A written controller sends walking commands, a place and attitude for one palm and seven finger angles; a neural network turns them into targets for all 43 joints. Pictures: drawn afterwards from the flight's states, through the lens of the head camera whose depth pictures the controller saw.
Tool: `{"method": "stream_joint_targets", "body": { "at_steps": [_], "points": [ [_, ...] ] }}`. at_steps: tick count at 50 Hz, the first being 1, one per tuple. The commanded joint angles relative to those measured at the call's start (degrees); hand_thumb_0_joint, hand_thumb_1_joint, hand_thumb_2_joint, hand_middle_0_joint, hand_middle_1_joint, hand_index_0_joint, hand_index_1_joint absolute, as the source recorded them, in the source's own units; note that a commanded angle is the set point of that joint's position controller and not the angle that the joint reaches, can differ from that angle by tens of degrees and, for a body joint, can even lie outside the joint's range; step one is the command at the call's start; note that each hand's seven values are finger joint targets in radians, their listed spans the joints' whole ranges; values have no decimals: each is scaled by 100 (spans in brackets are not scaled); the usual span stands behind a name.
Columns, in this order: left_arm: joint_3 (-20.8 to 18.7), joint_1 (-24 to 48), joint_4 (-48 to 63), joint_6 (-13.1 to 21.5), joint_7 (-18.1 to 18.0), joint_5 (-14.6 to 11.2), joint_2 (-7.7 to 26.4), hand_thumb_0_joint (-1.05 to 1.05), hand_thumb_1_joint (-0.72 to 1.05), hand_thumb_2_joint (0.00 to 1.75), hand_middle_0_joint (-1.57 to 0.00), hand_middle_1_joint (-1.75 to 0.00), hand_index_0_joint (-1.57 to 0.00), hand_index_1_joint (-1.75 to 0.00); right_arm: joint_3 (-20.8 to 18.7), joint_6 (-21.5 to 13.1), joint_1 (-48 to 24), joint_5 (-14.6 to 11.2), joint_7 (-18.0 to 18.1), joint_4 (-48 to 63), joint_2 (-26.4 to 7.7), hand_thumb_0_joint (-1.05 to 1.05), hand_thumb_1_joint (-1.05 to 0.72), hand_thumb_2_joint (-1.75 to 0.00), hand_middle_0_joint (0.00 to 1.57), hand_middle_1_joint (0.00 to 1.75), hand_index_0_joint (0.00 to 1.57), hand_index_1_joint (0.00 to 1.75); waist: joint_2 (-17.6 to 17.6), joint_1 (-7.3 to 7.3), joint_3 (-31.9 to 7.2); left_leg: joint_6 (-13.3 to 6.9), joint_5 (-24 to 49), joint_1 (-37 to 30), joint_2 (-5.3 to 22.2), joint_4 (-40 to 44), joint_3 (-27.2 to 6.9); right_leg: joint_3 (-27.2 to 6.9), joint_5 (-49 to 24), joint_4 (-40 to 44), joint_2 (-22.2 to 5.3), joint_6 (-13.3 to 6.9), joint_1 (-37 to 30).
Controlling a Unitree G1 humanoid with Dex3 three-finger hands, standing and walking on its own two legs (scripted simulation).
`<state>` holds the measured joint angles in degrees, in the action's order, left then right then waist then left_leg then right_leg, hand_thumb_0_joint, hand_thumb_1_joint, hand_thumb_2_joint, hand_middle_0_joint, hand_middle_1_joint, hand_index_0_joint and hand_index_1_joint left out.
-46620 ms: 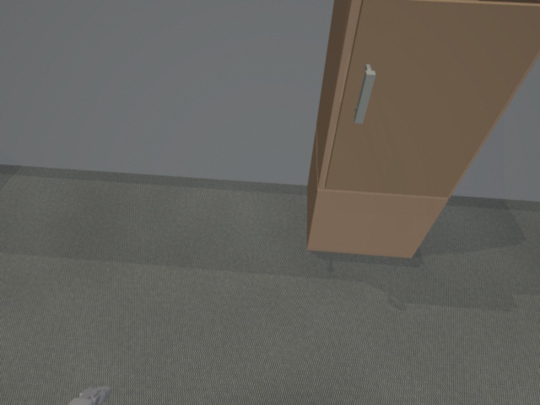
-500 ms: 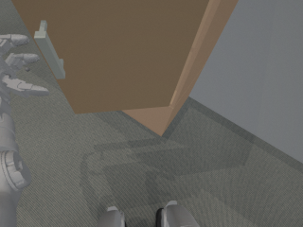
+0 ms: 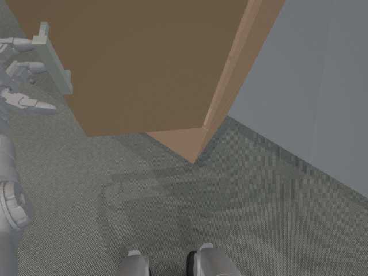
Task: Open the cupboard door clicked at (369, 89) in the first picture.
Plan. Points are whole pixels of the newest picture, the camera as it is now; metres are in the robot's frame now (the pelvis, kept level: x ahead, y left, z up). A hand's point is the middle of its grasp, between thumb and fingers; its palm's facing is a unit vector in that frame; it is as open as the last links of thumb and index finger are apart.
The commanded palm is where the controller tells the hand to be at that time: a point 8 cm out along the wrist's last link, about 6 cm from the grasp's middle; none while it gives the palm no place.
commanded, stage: slide the fingers in behind the handle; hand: left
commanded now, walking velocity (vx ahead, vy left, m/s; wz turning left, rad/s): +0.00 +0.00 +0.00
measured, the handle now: (56, 61) +0.54 +0.24 +0.09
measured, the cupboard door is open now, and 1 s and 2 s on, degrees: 42 42 42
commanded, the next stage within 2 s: close the thumb around the handle in 1.38 s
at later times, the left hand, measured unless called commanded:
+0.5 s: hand (49, 81) +0.48 +0.24 +0.09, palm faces +0.08 -1.00 +0.02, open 14.0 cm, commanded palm +0.46 +0.28 +0.09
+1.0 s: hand (69, 78) +0.49 +0.21 +0.09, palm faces +0.10 -0.99 -0.01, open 14.0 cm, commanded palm +0.46 +0.26 +0.09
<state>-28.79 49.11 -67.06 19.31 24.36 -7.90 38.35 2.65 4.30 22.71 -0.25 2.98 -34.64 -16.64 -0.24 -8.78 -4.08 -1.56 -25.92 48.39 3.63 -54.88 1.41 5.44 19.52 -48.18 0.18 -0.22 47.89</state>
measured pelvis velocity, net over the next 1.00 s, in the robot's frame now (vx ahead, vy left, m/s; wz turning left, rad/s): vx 0.00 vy -0.01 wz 0.00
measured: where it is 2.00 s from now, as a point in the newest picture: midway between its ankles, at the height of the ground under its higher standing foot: outside the picture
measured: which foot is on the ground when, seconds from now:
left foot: down 0.00-1.00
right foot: down 0.00-1.00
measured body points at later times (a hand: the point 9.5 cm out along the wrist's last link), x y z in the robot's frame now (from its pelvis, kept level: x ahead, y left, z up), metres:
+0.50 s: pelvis +0.00 +0.00 +0.00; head +0.12 +0.03 +0.44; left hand +0.47 +0.30 +0.09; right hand +0.03 -0.26 -0.11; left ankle +0.00 +0.10 -0.69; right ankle +0.03 -0.13 -0.69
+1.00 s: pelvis +0.00 -0.01 +0.00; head +0.11 +0.01 +0.44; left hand +0.48 +0.26 +0.09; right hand +0.01 -0.27 -0.11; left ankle +0.00 +0.10 -0.69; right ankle +0.03 -0.13 -0.69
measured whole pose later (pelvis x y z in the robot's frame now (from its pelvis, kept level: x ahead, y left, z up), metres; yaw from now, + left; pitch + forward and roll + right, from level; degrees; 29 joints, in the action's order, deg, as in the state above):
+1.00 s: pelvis +0.00 -0.01 +0.00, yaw +0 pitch +18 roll -2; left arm -24.2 48.2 -65.0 21.6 12.1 -6.1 28.2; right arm 1.9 3.0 22.9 0.2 1.0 -35.8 -15.0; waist -1.3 -8.3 -4.7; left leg -1.2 -25.5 45.7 3.2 -53.3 2.3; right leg 4.5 20.0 -48.5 -0.1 -0.5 46.3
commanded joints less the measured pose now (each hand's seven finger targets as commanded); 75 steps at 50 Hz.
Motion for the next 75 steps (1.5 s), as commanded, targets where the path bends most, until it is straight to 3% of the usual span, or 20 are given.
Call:
{"method": "stream_joint_targets", "body": {
  "at_steps": [1,4,9,12,14,18,24,29,35,36,37,43,46,49,55,58,62,68,70,75],
  "points": [
    [-268,2266,1289,324,-142,-129,1814,0,-50,30,-30,-120,-30,-120,-381,-129,940,10,69,316,-1059,0,-90,-90,20,30,20,30,-1000,82,-2721,23,2366,-1860,-170,686,-377,-292,-1508,331,243,-81,-1288],
    [-297,2171,1437,401,-268,-90,1826,0,-50,30,-30,-120,-30,-120,-372,-128,914,23,44,368,-1029,0,-90,-90,20,30,20,30,-969,116,-2749,18,2508,-1824,-170,681,-359,-305,-1676,287,251,-93,-1423],
    [-115,1870,1714,478,-299,-176,1350,0,-50,30,-30,-120,-30,-120,-426,-128,888,19,-19,404,-988,0,-90,-90,20,30,20,30,-1010,127,-2871,47,2960,-2175,-139,655,-339,-275,-1899,294,280,-98,-1408],
    [-28,1825,1348,366,-278,-244,1170,0,-50,30,-30,-120,-30,-120,-414,-111,828,-10,-10,345,-984,0,-90,-90,20,30,20,30,-676,67,-2418,27,2502,-1794,-151,726,-299,-275,-1745,370,255,-63,-1404],
    [37,1913,1397,350,-285,-229,1115,0,-50,30,-30,-120,-30,-120,-400,-124,809,-8,-6,379,-982,0,-90,-90,20,30,20,30,-770,82,-2324,15,2390,-1753,-182,771,-312,-273,-1673,365,245,-99,-1417],
    [317,2166,1634,432,-461,-111,795,0,-50,30,-30,-120,-30,-120,-415,-160,808,13,-26,340,-928,0,-90,-90,20,30,20,30,-922,27,-2423,60,2460,-2070,-160,775,-385,-238,-1490,359,237,-86,-1115],
    [115,2263,1686,618,-667,-153,858,0,-50,30,-30,-120,-30,-120,-438,-221,822,42,-39,267,-940,0,-90,-90,20,30,20,30,-868,95,-2771,92,2615,-2180,-174,709,-423,-247,-1581,268,230,-106,-1267],
    [313,2170,1498,524,-806,16,670,0,-50,30,-30,-120,-30,-120,-423,-204,815,41,-74,289,-907,0,-90,-90,20,30,20,30,-735,68,-2488,75,2466,-1970,-179,757,-423,-228,-1491,287,224,-97,-1216],
    [294,2252,1577,589,-983,-2,564,0,-50,30,-30,-120,-30,-120,-449,-222,818,38,-85,280,-901,0,-90,-90,20,30,20,30,-730,95,-2677,99,2540,-2076,-177,757,-422,-248,-1559,282,220,-95,-1268],
    [468,2417,1722,611,-1001,-16,353,0,-50,30,-30,-120,-30,-120,-452,-237,798,42,-98,270,-875,0,-90,-90,20,30,20,30,-861,11,-2753,90,2516,-2156,-180,742,-388,-268,-1590,296,222,-73,-1231],
    [288,2272,1594,611,-1036,-1,517,0,-50,30,-30,-120,-30,-120,-458,-239,831,51,-104,244,-893,0,-90,-90,20,30,20,30,-731,103,-2723,95,2459,-2038,-186,745,-398,-260,-1558,290,219,-89,-1299],
    [470,2342,1413,564,-1163,97,342,0,-50,30,-30,-120,-30,-120,-442,-241,811,39,-118,235,-869,0,-90,-90,20,30,20,30,-535,-12,-2372,29,1999,-1654,-221,807,-297,-319,-1463,366,198,-57,-1374],
    [370,2334,1500,627,-1221,121,441,0,-50,30,-30,-120,-30,-120,-444,-251,817,47,-116,250,-857,0,-90,-90,20,30,20,30,-698,58,-2611,30,2072,-1739,-242,796,-280,-347,-1548,342,188,-75,-1482],
    [330,2287,1341,636,-1186,85,476,0,-50,30,-30,-120,-30,-120,-438,-269,855,47,-101,220,-868,0,-90,-90,20,30,20,30,-389,28,-2454,-5,1945,-1512,-244,797,-265,-378,-1583,377,197,-67,-1636],
    [286,2296,1488,706,-1063,62,545,0,-50,30,-30,-120,-30,-120,-449,-288,853,48,-88,225,-864,0,-90,-90,20,30,20,30,-700,88,-2829,12,2160,-1740,-257,757,-245,-404,-1751,324,185,-73,-1681],
    [259,2243,1365,657,-1034,17,592,0,-50,30,-30,-120,-30,-120,-440,-276,817,27,-79,221,-879,0,-90,-90,20,30,20,30,-484,52,-2557,-15,1895,-1454,-262,784,-201,-436,-1647,391,185,-47,-1743],
    [358,2344,1675,721,-1053,47,510,0,-50,30,-30,-120,-30,-120,-455,-283,788,29,-80,243,-863,0,-90,-90,20,30,20,30,-888,93,-2724,24,2136,-1823,-252,795,-257,-390,-1668,351,184,-80,-1574],
    [394,2200,1389,634,-1055,-39,347,0,-50,30,-30,-120,-30,-120,-463,-273,798,27,-89,188,-883,0,-90,-90,20,30,20,30,-399,13,-2428,2,2052,-1612,-239,802,-251,-362,-1684,395,195,-51,-1596],
    [297,2170,1494,648,-1069,1,500,0,-50,30,-30,-120,-30,-120,-455,-260,787,24,-81,232,-882,0,-90,-90,20,30,20,30,-621,110,-2567,13,2148,-1678,-261,834,-257,-371,-1740,357,179,-70,-1665],
    [482,2198,1440,675,-1072,52,334,0,-44,32,-30,-121,-30,-121,-431,-268,726,23,-95,250,-853,0,-90,-90,20,30,20,30,-685,60,-2377,23,1993,-1646,-261,836,-259,-363,-1555,368,181,-75,-1504]
  ]
}}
